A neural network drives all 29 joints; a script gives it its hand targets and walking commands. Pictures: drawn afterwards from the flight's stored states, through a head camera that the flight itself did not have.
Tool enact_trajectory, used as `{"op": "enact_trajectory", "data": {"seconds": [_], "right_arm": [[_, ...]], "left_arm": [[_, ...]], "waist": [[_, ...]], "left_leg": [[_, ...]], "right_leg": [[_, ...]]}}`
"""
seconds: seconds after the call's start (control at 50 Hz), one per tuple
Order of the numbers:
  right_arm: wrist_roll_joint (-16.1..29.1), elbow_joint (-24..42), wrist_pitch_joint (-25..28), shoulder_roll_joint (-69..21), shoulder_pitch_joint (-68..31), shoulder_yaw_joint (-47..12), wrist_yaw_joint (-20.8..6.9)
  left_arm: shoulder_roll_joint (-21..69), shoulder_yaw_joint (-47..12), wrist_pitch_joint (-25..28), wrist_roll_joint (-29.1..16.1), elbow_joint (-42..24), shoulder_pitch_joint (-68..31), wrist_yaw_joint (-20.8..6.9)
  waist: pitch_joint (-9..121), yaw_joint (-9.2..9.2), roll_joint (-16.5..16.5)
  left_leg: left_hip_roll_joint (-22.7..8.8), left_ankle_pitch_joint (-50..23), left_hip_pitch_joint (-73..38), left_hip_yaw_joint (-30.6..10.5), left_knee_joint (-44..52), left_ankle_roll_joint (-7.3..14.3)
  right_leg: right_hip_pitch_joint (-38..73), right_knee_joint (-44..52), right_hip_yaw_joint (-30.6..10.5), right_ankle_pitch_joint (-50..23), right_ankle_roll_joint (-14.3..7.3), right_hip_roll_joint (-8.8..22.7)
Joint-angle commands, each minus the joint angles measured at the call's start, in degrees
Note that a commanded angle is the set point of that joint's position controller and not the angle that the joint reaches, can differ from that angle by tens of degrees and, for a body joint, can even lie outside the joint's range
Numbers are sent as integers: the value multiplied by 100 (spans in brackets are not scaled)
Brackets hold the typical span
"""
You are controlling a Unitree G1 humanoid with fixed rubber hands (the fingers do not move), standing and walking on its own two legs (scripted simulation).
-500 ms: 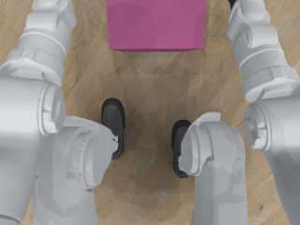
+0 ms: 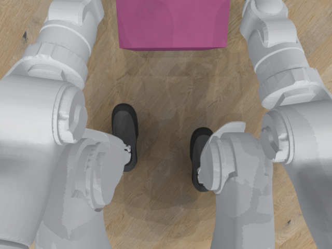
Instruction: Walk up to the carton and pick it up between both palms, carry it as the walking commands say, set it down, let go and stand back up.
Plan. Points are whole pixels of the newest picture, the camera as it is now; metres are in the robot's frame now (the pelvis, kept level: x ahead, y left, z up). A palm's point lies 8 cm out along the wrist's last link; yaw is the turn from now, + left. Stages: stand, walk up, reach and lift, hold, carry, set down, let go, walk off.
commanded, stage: reach and lift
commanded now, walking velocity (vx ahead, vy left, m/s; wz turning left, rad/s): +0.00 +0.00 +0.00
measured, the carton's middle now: out of the picture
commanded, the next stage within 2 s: none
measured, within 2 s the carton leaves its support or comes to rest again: leaves its support in 0.70 s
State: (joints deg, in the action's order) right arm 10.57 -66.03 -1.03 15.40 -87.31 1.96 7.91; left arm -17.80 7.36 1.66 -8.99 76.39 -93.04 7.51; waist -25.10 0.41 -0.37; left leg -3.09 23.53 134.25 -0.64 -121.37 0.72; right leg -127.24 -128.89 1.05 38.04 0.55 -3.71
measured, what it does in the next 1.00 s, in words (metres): stands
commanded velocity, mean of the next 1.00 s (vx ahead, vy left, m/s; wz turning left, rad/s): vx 0.00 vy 0.00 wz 0.00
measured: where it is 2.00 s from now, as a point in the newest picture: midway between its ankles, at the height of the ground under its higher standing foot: (163, 159)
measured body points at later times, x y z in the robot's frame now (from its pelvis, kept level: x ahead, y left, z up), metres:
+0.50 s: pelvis +0.01 +0.00 -0.02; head +0.38 +0.00 +0.23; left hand +0.57 +0.16 -0.20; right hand +0.56 -0.12 -0.20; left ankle +0.15 +0.13 -0.33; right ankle +0.09 -0.11 -0.33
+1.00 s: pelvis +0.00 +0.01 +0.00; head +0.36 +0.01 +0.28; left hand +0.56 +0.17 -0.14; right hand +0.55 -0.11 -0.15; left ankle +0.15 +0.13 -0.33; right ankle +0.09 -0.11 -0.33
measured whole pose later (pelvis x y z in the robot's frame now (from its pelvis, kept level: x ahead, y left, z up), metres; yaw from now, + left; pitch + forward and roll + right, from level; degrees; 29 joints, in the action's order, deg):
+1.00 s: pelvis +0.00 +0.01 +0.00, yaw -2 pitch +37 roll -1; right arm -0.6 -53.2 -12.8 8.5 -77.6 14.4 8.2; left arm -13.0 15.4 -10.5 -2.0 61.1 -82.4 8.5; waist -15.3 2.3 -0.2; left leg 0.7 25.7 133.6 -2.5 -122.0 -1.9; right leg -127.7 -128.2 -0.4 37.9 1.8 -5.9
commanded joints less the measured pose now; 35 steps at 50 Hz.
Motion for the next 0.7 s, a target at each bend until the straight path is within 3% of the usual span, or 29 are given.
{"op": "enact_trajectory", "data": {"seconds": [0.0, 0.1, 0.18, 0.26, 0.54, 0.68], "right_arm": [[-44, 713, 43, -1427, -1933, -378, -432], [-315, 910, -163, -3878, -2682, -554, -1169], [-574, 1113, -373, -4670, -2677, -459, -1555], [-629, 1284, -520, -5157, -2586, -474, -1762], [-402, 1720, -550, -5781, -2455, -678, -1889], [-132, 2475, -491, -5939, -2975, -1016, -1730]], "left_arm": [[1230, -239, 46, 49, -555, -1240, -358], [3601, -464, -219, 282, -703, -1847, -1092], [4462, -306, -486, 519, -904, -1668, -1456], [4982, -297, -622, 510, -1026, -1418, -1657], [5662, -524, -691, 227, -1383, -1177, -1768], [6003, -909, -695, -127, -2013, -1642, -1635]], "waist": [[6459, 203, -106], [6043, 243, -127], [5797, 301, -208], [5707, 278, -332], [6212, 382, -384], [7765, 329, -383]], "left_leg": [[531, -1532, -4571, 18, 149, -59], [662, -1226, -4139, 87, 66, 9], [717, -1200, -3965, 181, -63, 72], [758, -1358, -3908, 211, -198, 122], [833, -1992, -3983, 225, -283, 150], [913, -2441, -4654, 242, -246, 71]], "right_leg": [[1759, 1429, -168, -1659, 165, -272], [1562, 1317, -139, -1489, 75, -392], [1377, 1242, -64, -1456, 56, -474], [1294, 1188, -39, -1563, 57, -508], [1437, 1065, -9, -2183, 53, -531], [2212, 1059, 81, -2662, 96, -559]]}}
